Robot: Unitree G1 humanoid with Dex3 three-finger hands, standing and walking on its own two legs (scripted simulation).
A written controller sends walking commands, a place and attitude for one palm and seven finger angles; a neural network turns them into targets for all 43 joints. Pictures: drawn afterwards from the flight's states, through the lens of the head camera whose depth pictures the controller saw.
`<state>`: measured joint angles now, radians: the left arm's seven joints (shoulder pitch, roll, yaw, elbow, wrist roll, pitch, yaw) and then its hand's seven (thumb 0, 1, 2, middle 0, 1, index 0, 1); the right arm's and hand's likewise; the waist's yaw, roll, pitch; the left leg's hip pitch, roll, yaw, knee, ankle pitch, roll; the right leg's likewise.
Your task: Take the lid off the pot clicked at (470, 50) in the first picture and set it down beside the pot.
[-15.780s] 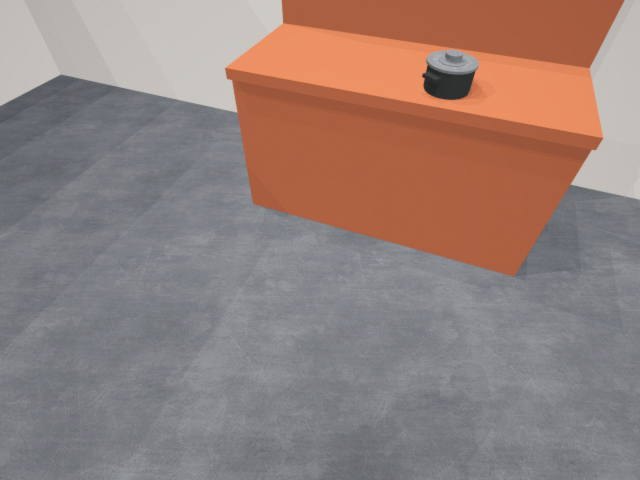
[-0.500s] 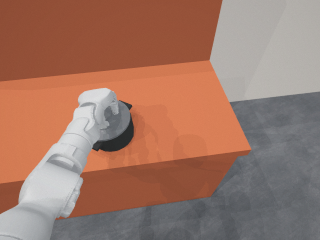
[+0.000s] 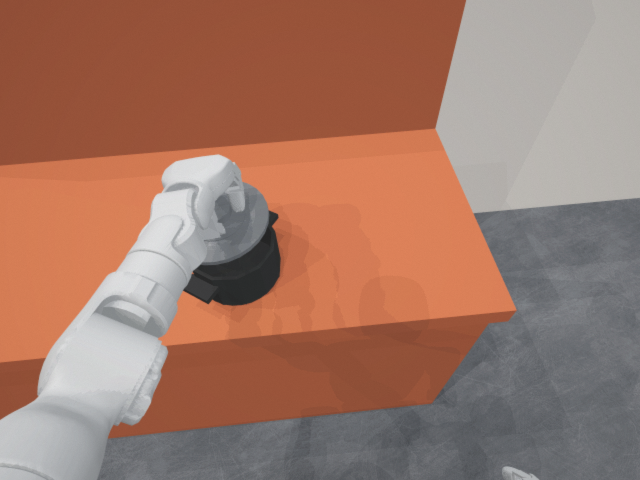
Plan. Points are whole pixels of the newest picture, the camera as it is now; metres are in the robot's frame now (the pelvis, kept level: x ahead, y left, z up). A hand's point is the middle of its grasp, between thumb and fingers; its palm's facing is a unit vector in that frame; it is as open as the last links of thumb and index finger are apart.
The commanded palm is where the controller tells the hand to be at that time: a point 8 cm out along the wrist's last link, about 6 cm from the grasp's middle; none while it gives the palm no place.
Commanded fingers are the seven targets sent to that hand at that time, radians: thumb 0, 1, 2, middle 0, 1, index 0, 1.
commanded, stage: lift the lid straight up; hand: left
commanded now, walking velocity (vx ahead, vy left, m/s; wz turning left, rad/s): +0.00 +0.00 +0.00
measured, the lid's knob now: (213, 210) +0.48 +0.14 +0.05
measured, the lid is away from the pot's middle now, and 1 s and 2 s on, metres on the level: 0.01 0.02 0.09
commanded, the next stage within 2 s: move the lid sideways beside the pot in 1.16 s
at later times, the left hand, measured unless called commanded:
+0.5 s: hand (206, 191) +0.46 +0.13 +0.11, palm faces -0.29 -0.09 -0.95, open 7.1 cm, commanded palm +0.46 +0.14 +0.19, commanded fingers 0.00 0.57 1.01 -0.75 -1.08 -0.93 -1.16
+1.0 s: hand (200, 167) +0.46 +0.13 +0.15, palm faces -0.25 -0.08 -0.96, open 7.1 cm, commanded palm +0.45 +0.13 +0.22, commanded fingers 0.00 0.57 1.01 -0.75 -1.08 -0.93 -1.16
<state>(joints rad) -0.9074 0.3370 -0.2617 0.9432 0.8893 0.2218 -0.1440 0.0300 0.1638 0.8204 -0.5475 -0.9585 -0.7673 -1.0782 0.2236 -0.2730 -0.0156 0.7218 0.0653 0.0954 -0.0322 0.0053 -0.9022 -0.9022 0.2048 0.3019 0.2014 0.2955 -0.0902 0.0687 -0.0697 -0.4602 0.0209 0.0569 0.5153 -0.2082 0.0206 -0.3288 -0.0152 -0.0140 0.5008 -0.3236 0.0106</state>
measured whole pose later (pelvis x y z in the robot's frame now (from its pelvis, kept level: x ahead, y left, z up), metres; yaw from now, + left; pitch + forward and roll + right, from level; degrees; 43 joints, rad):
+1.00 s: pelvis -0.01 +0.00 +0.00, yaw +1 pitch +6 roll +0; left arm -1.06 0.34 -0.30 0.91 0.88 0.30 -0.27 0.04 0.16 0.82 -0.55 -0.96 -0.78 -1.09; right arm 0.20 -0.28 0.01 0.72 0.07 0.07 -0.02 0.01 -0.90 -0.90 0.20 0.30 0.20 0.30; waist -0.07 0.08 -0.06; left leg -0.40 0.00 0.04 0.47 -0.18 0.02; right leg -0.27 -0.03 -0.03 0.48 -0.31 0.01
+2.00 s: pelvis -0.01 +0.01 +0.00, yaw +2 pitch +6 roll -1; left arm -1.00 0.51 -0.22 0.86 0.90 0.18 -0.37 0.04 0.17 0.82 -0.54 -0.95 -0.79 -1.09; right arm 0.19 -0.29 0.01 0.69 0.08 0.10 -0.04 0.01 -0.90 -0.90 0.21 0.30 0.20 0.30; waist -0.06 0.07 -0.03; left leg -0.40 0.00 0.03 0.47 -0.17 0.04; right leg -0.25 -0.03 -0.04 0.44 -0.29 0.02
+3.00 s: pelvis -0.01 +0.02 +0.00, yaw +2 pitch +7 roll -2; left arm -0.98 0.77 -0.06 0.94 0.93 -0.03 -0.46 0.04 0.17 0.82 -0.54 -0.95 -0.79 -1.10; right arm 0.22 -0.31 0.01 0.68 0.08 0.13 -0.07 0.01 -0.90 -0.90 0.21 0.30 0.20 0.30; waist -0.06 0.05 -0.01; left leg -0.44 0.00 0.03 0.48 -0.17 0.05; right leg -0.27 -0.02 -0.04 0.40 -0.26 0.03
